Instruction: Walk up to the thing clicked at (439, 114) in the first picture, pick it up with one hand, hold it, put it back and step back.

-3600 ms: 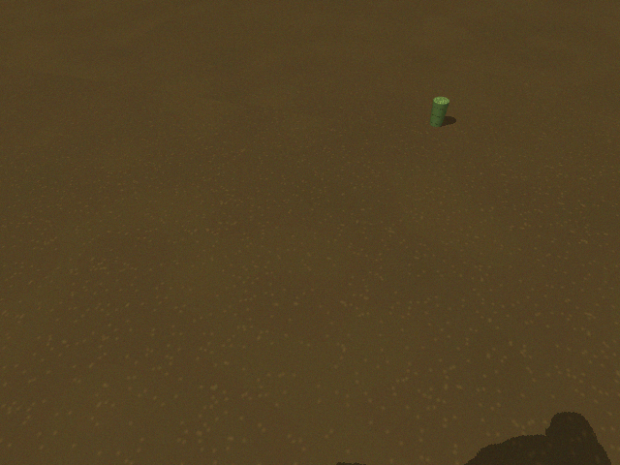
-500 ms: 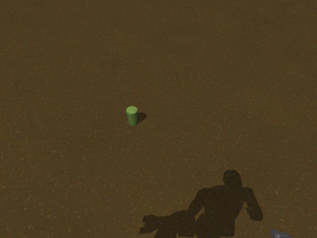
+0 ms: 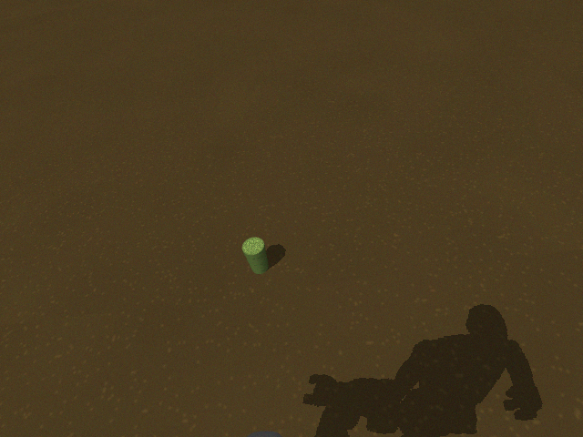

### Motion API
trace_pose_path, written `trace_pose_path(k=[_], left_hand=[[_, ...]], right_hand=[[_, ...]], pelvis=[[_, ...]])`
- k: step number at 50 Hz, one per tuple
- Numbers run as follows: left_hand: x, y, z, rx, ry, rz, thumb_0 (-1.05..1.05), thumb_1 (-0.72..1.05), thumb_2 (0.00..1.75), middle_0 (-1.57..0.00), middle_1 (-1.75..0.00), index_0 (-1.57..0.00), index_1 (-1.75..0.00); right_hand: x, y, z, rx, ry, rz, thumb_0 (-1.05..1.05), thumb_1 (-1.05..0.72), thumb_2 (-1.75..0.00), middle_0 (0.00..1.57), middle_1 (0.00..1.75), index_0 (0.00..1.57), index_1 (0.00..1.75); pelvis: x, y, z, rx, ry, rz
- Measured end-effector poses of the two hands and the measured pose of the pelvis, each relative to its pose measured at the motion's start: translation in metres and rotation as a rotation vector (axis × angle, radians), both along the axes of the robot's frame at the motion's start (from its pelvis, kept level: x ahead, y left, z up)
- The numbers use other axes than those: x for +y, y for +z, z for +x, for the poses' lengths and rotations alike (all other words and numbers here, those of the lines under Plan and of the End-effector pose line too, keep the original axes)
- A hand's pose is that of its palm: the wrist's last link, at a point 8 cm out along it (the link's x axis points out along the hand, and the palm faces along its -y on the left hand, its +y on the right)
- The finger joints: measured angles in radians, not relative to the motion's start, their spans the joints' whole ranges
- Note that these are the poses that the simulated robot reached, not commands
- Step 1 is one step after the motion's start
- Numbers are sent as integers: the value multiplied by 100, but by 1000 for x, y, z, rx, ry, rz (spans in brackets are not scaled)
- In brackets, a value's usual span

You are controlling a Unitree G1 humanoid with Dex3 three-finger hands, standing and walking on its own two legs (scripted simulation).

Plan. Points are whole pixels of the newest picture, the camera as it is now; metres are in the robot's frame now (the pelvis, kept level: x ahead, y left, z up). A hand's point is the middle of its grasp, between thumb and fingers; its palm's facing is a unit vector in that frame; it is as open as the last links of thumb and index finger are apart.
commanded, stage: walk up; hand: left
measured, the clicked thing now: (256, 256) +0.92 +0.29 -0.70
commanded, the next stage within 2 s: none
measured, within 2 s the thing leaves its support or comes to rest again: neither
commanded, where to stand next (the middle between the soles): +0.58 +0.07 m, yaw +0 degrees
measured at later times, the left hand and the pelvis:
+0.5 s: hand (122, 422) +0.20 +0.35 -0.16, palm faces +0.01 -0.94 -0.33, open 7.4 cm; pelvis +0.17 +0.07 +0.00, yaw +3 degrees
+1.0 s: hand (164, 304) +0.39 +0.31 -0.11, palm faces +0.00 -0.91 -0.42, open 7.4 cm; pelvis +0.32 +0.04 +0.00, yaw +0 degrees
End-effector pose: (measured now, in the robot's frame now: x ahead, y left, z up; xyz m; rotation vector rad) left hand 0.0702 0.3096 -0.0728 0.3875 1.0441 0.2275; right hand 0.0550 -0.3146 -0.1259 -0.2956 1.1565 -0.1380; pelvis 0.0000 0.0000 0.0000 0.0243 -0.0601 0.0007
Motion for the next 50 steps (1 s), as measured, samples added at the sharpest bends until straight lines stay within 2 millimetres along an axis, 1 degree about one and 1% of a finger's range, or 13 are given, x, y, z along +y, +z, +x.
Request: trace_pose_path(k=[6, 10, 13, 17, 19, 25, 31, 34, 38, 41, 43, 46, 50], left_hand=[[12, -5, 4, 59, 45, -10, 0, 90, 89, -21, -30, -20, -30], [29, -16, 14, 78, 79, -24, 0, 89, 89, -21, -30, -20, -30], [46, -30, 25, 96, 101, -40, 0, 89, 89, -21, -30, -20, -30], [71, -54, 48, 140, 113, -57, 0, 90, 89, -21, -30, -20, -30], [75, -57, 64, 161, 108, -68, 0, 90, 89, -21, -30, -20, -30], [82, -50, 118, 142, 69, -93, 0, 90, 89, -21, -30, -20, -30], [82, -40, 164, 156, 33, -84, 0, 90, 89, -21, -30, -20, -30], [78, -33, 191, 163, 14, -68, 0, 90, 89, -21, -30, -20, -30], [69, -26, 235, 141, -11, -28, 0, 90, 89, -21, -30, -20, -30], [58, -23, 269, 95, -18, 8, 0, 90, 89, -21, -30, -20, -30], [51, -18, 286, 51, -18, 17, 0, 90, 89, -21, -30, -20, -30], [43, -7, 301, 16, -1, 12, 0, 90, 89, -21, -30, -20, -30], [41, -1, 311, 18, 7, 9, 0, 90, 89, -21, -30, -20, -30]], right_hand=[[2, 17, 58, -21, 38, -22, 1, -91, -89, 20, 30, 20, 30], [10, 25, 94, -4, 74, -53, 1, -91, -89, 20, 30, 20, 30], [23, 29, 125, -6, 94, -78, 1, -91, -89, 20, 30, 20, 30], [45, 32, 169, -63, 106, -116, 1, -91, -89, 20, 30, 20, 30], [56, 37, 182, -102, 94, -119, 1, -91, -89, 20, 30, 20, 30], [76, 49, 198, -105, 58, -107, 1, -90, -89, 21, 30, 20, 30], [74, 41, 207, -58, 18, -89, 1, -90, -89, 21, 30, 20, 30], [67, 32, 214, -33, -4, -73, 1, -90, -89, 21, 30, 20, 30], [52, 14, 228, 8, -30, -50, 1, -90, -89, 21, 30, 20, 30], [40, -4, 246, 34, -39, -35, 1, -90, -89, 21, 30, 20, 30], [39, -8, 260, 51, -29, -24, 1, -91, -89, 21, 30, 20, 30], [40, -5, 287, 48, -3, -9, 1, -91, -89, 21, 30, 20, 30], [40, 4, 323, 2, 13, -5, 1, -91, -89, 21, 30, 20, 30]], pelvis=[[5, 5, 37, 8, 22, -32], [16, 2, 65, 12, 42, -48], [29, -4, 89, 15, 56, -63], [52, -16, 122, 11, 57, -38], [61, -15, 134, 6, 54, -47], [71, -1, 168, -1, 50, -36], [73, 2, 203, -3, 25, -11], [69, 1, 223, 3, 15, -2], [57, -6, 254, 15, 6, 12], [45, -14, 275, 11, 7, -15], [40, -13, 286, 6, 10, -10], [37, -6, 301, 1, 6, 8], [39, 1, 320, -4, 4, 0]])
